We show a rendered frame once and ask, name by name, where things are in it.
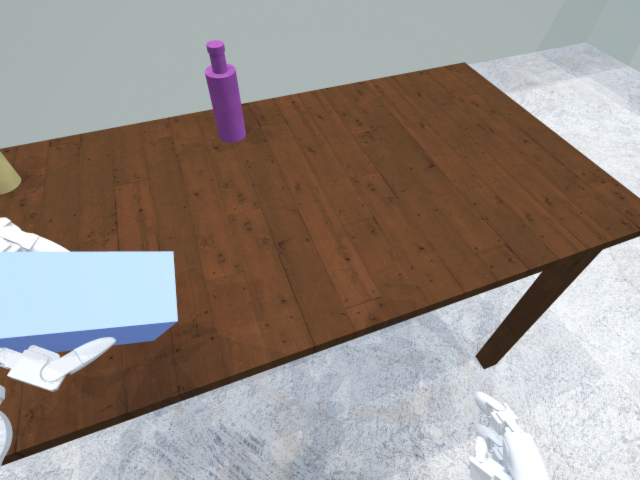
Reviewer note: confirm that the sponge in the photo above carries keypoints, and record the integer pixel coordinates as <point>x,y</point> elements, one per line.
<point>61,300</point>

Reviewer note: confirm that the left robot hand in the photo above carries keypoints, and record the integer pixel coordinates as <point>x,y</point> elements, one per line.
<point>37,366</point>

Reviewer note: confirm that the right robot hand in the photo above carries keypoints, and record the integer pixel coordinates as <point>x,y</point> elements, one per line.
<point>515,457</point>

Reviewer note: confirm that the table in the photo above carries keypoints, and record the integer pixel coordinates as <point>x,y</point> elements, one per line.
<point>343,211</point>

